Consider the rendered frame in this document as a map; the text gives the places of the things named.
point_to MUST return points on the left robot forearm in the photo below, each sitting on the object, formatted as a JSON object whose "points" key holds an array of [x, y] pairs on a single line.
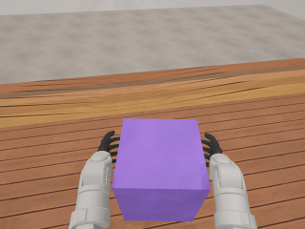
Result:
{"points": [[93, 195]]}

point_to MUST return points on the carton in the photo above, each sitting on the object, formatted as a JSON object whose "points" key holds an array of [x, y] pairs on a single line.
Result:
{"points": [[160, 171]]}

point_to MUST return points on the robot left hand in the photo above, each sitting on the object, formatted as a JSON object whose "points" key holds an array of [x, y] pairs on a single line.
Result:
{"points": [[105, 144]]}

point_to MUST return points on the robot right hand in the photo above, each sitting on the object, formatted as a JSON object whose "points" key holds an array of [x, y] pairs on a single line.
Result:
{"points": [[214, 147]]}

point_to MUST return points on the right robot forearm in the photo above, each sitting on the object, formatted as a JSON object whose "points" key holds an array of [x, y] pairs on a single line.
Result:
{"points": [[232, 208]]}

